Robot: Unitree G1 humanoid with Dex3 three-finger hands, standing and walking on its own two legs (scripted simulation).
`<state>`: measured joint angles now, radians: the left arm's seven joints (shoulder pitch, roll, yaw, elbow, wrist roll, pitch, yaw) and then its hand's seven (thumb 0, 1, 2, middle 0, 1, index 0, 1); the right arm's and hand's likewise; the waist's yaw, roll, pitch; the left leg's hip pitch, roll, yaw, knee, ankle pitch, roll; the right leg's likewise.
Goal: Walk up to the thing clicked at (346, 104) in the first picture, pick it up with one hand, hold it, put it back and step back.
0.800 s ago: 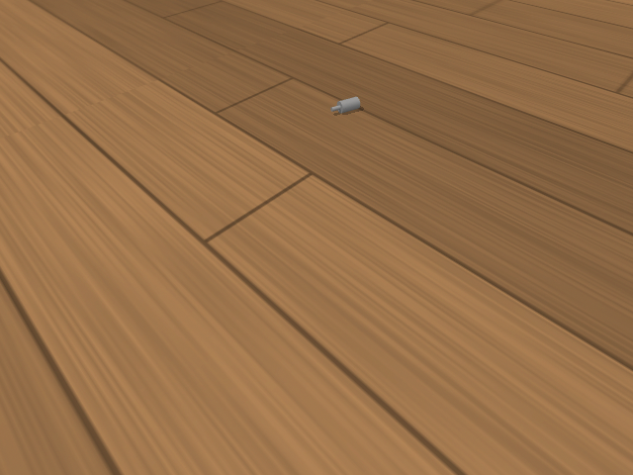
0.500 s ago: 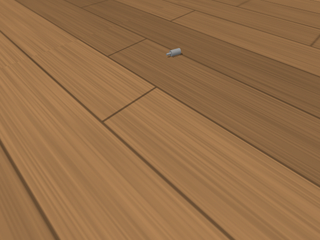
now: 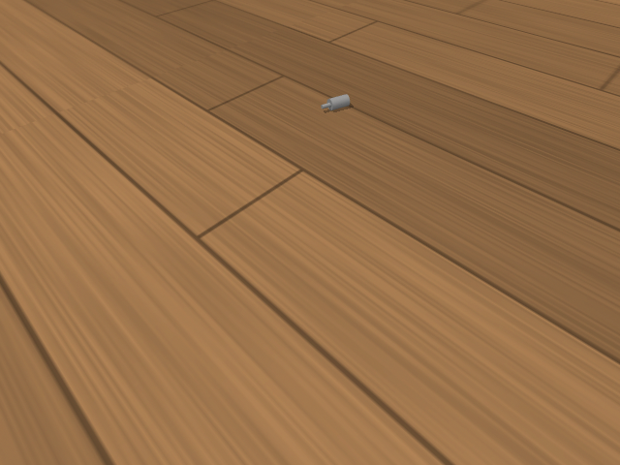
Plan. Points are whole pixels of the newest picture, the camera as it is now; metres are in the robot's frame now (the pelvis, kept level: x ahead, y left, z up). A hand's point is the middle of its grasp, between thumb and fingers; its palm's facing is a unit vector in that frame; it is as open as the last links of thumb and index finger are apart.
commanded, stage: stand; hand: left
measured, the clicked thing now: (334, 103) +2.28 -0.12 -0.75
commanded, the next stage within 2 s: walk up in 0.32 s
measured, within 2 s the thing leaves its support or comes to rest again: neither
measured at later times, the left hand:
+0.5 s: hand out of the picture +0.11 +0.26 -0.14, palm faces -0.09 -0.93 -0.36, open 7.4 cm
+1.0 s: hand (232, 389) +0.28 +0.15 -0.15, palm faces -0.08 -0.93 -0.36, open 7.4 cm
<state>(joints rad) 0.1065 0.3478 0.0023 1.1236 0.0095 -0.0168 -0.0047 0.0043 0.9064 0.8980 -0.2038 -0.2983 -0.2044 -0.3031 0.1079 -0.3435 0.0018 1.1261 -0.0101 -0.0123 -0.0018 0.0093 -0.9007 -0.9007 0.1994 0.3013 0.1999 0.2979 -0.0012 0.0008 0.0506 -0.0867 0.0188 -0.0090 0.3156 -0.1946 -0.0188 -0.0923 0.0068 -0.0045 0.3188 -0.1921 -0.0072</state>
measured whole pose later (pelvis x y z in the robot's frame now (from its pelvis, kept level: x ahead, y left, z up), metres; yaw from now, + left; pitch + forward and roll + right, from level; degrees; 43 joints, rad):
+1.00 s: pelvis +0.25 -0.13 -0.01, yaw -7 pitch -2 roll -2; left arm 0.37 0.41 0.06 1.00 0.00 -0.10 -0.07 0.01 0.90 0.90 -0.21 -0.30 -0.21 -0.30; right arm 0.12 -0.42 -0.07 0.92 -0.03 -0.04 0.12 0.01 -0.90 -0.90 0.20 0.30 0.20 0.30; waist 0.06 0.04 0.03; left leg -0.59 0.14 0.01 0.75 -0.11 -0.02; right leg 0.06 0.04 -0.08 0.29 -0.32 -0.03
